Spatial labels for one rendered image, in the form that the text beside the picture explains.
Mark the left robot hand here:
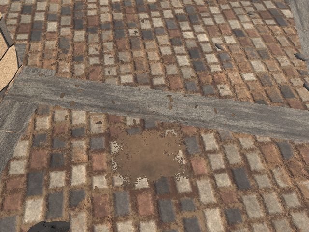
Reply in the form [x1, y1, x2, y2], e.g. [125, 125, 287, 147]
[27, 220, 70, 232]

